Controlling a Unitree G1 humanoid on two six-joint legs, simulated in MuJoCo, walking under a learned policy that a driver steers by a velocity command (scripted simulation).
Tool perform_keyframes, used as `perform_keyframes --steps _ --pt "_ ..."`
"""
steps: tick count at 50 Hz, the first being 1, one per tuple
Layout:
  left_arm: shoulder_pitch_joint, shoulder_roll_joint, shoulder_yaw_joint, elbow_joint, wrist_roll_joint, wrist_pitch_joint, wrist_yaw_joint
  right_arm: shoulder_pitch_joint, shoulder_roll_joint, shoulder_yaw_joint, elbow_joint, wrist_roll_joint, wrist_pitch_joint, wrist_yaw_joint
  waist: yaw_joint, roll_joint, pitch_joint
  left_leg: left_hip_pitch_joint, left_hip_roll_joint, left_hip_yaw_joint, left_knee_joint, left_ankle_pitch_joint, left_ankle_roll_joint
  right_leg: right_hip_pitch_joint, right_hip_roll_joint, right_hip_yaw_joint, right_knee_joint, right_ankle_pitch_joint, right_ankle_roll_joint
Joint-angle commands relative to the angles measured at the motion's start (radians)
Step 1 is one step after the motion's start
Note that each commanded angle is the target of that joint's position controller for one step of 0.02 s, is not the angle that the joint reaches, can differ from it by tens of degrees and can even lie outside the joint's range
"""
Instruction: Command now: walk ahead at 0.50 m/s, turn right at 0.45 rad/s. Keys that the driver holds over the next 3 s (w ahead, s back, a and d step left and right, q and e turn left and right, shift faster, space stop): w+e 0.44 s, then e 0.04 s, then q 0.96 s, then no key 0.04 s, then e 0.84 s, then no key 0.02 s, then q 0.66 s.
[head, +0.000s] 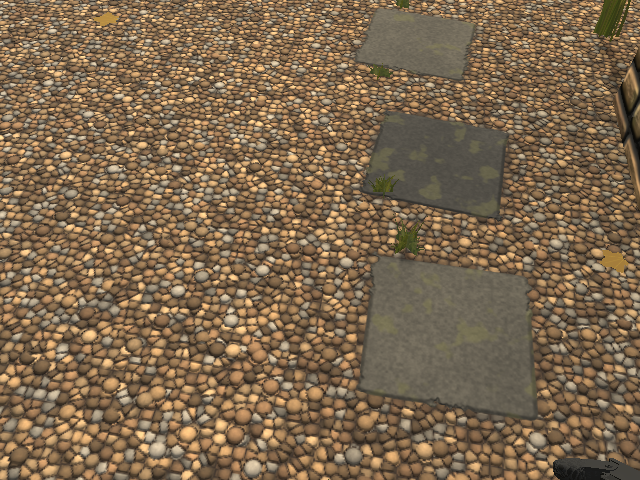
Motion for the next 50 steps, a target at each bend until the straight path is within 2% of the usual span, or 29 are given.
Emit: perform_keyframes --steps 1,3,5,9,12,16,18,19,20,21,22,23,24,25,26,27,29,31,34,37,40,42,44,45,46,47,48,49,50 --pt "-0.066 0.104 0.032 -0.100 0.005 -0.008 0.001 0.132 -0.099 -0.039 0.007 -0.005 -0.001 0.000 -0.092 0.130 -0.019 0.353 0.294 -0.347 -0.293 -0.066 0.160 -0.420 -0.108 0.026 0.149 0.116 0.009" --pt "-0.072 0.067 0.029 -0.109 0.004 0.008 -0.006 0.102 -0.094 -0.042 0.022 -0.010 -0.011 -0.002 -0.064 0.150 0.004 0.267 0.266 -0.227 -0.341 0.061 0.156 -0.361 -0.134 0.014 0.120 0.173 0.018" --pt "-0.102 0.049 0.026 -0.128 0.008 0.018 -0.009 0.105 -0.113 -0.052 0.041 -0.009 -0.020 -0.006 -0.057 0.118 0.014 0.255 0.271 -0.150 -0.365 0.165 0.171 -0.378 -0.139 0.014 0.083 0.226 0.030" --pt "-0.193 0.029 0.014 -0.166 0.011 0.016 -0.027 0.120 -0.154 -0.066 0.076 -0.007 -0.016 -0.016 -0.075 0.085 0.030 0.275 0.260 -0.010 -0.381 0.257 0.165 -0.376 -0.137 -0.009 -0.128 0.399 0.034" --pt "-0.297 0.021 0.005 -0.203 0.013 0.012 -0.047 0.152 -0.185 -0.074 0.100 0.003 -0.006 -0.022 -0.112 0.070 0.058 0.296 0.263 0.066 -0.381 0.259 0.146 -0.339 -0.122 -0.061 -0.275 0.481 0.015" --pt "-0.381 0.043 0.010 -0.257 0.012 0.016 -0.065 0.194 -0.222 -0.087 0.133 0.024 0.015 -0.022 -0.123 0.073 0.080 0.407 0.298 0.120 -0.326 0.341 0.114 -0.329 -0.099 -0.110 -0.375 0.393 -0.034" --pt "-0.347 0.074 0.026 -0.266 0.017 0.021 -0.068 0.189 -0.254 -0.096 0.135 0.032 0.028 -0.026 -0.085 0.104 0.034 0.443 0.296 0.159 -0.199 0.654 0.092 -0.223 -0.039 -0.169 -0.391 0.287 -0.074" --pt "-0.261 0.104 0.044 -0.250 0.017 0.025 -0.066 0.183 -0.266 -0.099 0.134 0.036 0.037 -0.030 -0.030 0.110 -0.023 0.436 0.282 0.183 -0.059 0.803 0.077 -0.098 0.007 -0.200 -0.408 0.258 -0.101" --pt "-0.096 0.155 0.076 -0.205 0.014 0.030 -0.056 0.178 -0.251 -0.091 0.130 0.037 0.042 -0.034 0.058 0.088 -0.109 0.348 0.244 0.213 0.155 0.815 0.046 0.143 0.054 -0.206 -0.464 0.312 -0.138" --pt "0.060 0.245 0.109 -0.172 0.008 0.041 -0.033 0.205 -0.196 -0.068 0.111 0.006 0.036 -0.036 0.108 -0.048 -0.204 0.085 0.195 0.217 0.481 0.449 -0.003 0.454 -0.080 0.023 -0.483 0.335 -0.202" --pt "0.001 0.335 0.110 -0.192 0.003 0.027 -0.033 0.285 -0.070 -0.025 0.052 -0.023 0.009 -0.021 -0.024 -0.270 -0.304 -0.318 -0.015 0.077 0.792 -0.407 -0.055 0.708 -0.309 0.612 -0.625 0.105 -0.383" --pt "0.008 0.248 0.085 -0.223 0.013 0.012 -0.040 0.165 -0.167 -0.042 0.046 0.015 -0.021 -0.010 0.059 -0.133 -0.351 -0.406 0.003 -0.102 0.873 -0.405 -0.042 0.704 -0.346 0.707 -0.731 0.125 -0.375" --pt "-0.038 0.204 0.069 -0.219 0.026 -0.001 -0.043 0.092 -0.198 -0.049 0.020 0.042 -0.034 -0.007 0.050 -0.091 -0.211 -0.452 0.037 -0.093 0.851 -0.316 -0.027 0.594 -0.321 0.546 -0.724 0.322 -0.334" --pt "-0.105 0.164 0.056 -0.220 0.025 -0.006 -0.040 0.112 -0.184 -0.044 0.042 0.030 -0.036 -0.015 -0.002 -0.003 -0.144 -0.397 0.089 -0.080 0.777 -0.235 -0.026 0.450 -0.287 0.386 -0.697 0.553 -0.297" --pt "-0.167 0.122 0.044 -0.226 0.028 -0.005 -0.037 0.130 -0.185 -0.048 0.066 0.007 -0.027 -0.022 -0.039 0.013 -0.107 -0.324 0.125 -0.070 0.706 -0.199 -0.036 0.328 -0.253 0.266 -0.688 0.732 -0.268" --pt "-0.199 0.095 0.033 -0.233 0.040 -0.007 -0.033 0.159 -0.186 -0.050 0.080 0.005 -0.010 -0.021 -0.069 -0.008 -0.108 -0.242 0.143 -0.074 0.681 -0.181 -0.041 0.244 -0.235 0.205 -0.704 0.836 -0.257" --pt "-0.219 0.093 0.027 -0.208 0.047 -0.017 -0.029 0.208 -0.149 -0.043 0.111 0.006 0.021 -0.023 -0.098 -0.015 -0.113 -0.156 0.136 -0.052 0.628 -0.135 -0.063 0.149 -0.218 0.110 -0.738 0.980 -0.255" --pt "-0.220 0.101 0.026 -0.178 0.050 -0.027 -0.021 0.203 -0.121 -0.036 0.119 0.004 0.038 -0.029 -0.103 -0.025 -0.099 -0.145 0.125 -0.045 0.534 -0.047 -0.077 0.118 -0.197 0.021 -0.760 1.039 -0.243" --pt "-0.235 0.092 0.020 -0.146 0.056 -0.022 -0.007 0.142 -0.097 -0.024 0.113 0.008 0.041 -0.023 -0.079 -0.044 -0.080 -0.118 0.115 -0.042 0.324 0.142 -0.072 0.128 -0.155 -0.090 -0.778 0.975 -0.194" --pt "-0.215 0.108 0.023 -0.108 0.063 -0.011 0.004 0.071 -0.105 -0.026 0.091 0.015 0.038 -0.009 -0.037 -0.042 -0.065 -0.112 0.093 -0.043 0.198 0.234 -0.062 0.194 -0.182 -0.111 -0.787 0.918 -0.182" --pt "-0.216 0.126 0.032 -0.081 0.051 0.016 0.012 0.037 -0.132 -0.038 0.056 0.013 0.044 0.006 -0.026 -0.042 -0.036 -0.181 0.084 -0.038 0.159 0.119 -0.045 0.287 -0.233 -0.095 -0.739 0.895 -0.194" --pt "-0.220 0.128 0.036 -0.074 0.038 0.037 0.021 0.033 -0.132 -0.042 0.036 0.008 0.049 0.018 -0.028 -0.045 -0.025 -0.209 0.073 -0.020 0.144 0.017 -0.027 0.331 -0.262 -0.080 -0.676 0.902 -0.192" --pt "-0.239 0.130 0.040 -0.079 0.023 0.056 0.034 0.065 -0.128 -0.047 0.027 0.010 0.052 0.029 -0.049 -0.048 -0.030 -0.175 0.046 0.013 0.090 -0.029 0.000 0.342 -0.265 -0.082 -0.577 0.954 -0.170" --pt "-0.250 0.129 0.041 -0.083 0.016 0.062 0.041 0.118 -0.137 -0.054 0.035 0.010 0.048 0.030 -0.082 -0.036 -0.056 -0.078 0.019 0.028 -0.002 0.059 0.028 0.320 -0.231 -0.113 -0.480 1.001 -0.133" --pt "-0.224 0.125 0.041 -0.088 0.024 0.058 0.047 0.190 -0.199 -0.076 0.042 0.005 0.045 0.019 -0.106 0.042 -0.120 0.091 0.046 -0.060 -0.064 0.381 0.078 0.246 -0.152 -0.161 -0.312 0.916 -0.066" --pt "-0.218 0.095 0.030 -0.128 0.062 0.043 0.041 0.240 -0.306 -0.101 0.029 -0.009 0.047 0.001 -0.093 0.234 -0.191 0.326 0.246 -0.354 -0.047 0.870 0.217 -0.020 0.003 -0.211 -0.010 0.438 0.020" --pt "-0.231 0.059 0.015 -0.142 0.071 0.036 0.025 0.269 -0.274 -0.089 0.024 -0.023 0.055 -0.008 -0.106 0.326 -0.321 0.496 0.390 -0.617 -0.102 0.915 0.398 -0.242 0.136 -0.075 0.219 -0.216 0.057" --pt "-0.220 0.094 0.022 -0.124 0.044 0.035 0.011 0.222 -0.229 -0.077 0.003 -0.012 0.058 -0.009 -0.109 0.186 -0.328 0.457 0.365 -0.550 -0.115 0.738 0.365 -0.259 0.058 0.038 0.290 -0.206 0.048" --pt "-0.256 0.096 0.024 -0.125 0.026 0.041 0.009 0.149 -0.200 -0.072 -0.016 0.002 0.063 -0.013 -0.091 0.112 -0.235 0.375 0.308 -0.449 -0.121 0.592 0.308 -0.295 0.025 0.024 0.280 -0.141 0.048"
